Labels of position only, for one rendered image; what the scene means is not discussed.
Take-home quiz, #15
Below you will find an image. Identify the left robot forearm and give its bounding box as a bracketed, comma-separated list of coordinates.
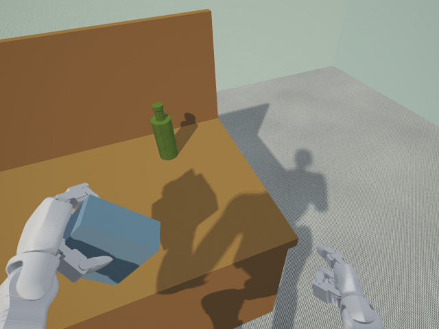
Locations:
[0, 252, 60, 329]

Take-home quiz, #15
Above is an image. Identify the sponge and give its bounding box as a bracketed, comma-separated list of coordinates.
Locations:
[56, 194, 161, 286]

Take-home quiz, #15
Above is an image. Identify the right robot forearm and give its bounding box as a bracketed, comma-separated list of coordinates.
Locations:
[340, 295, 383, 329]

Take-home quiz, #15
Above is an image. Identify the right robot hand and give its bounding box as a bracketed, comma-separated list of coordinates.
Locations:
[312, 245, 364, 308]

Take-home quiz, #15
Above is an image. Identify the left robot hand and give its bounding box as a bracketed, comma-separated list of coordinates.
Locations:
[16, 183, 113, 283]

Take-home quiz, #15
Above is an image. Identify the table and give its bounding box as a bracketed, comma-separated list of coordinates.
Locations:
[0, 9, 298, 329]

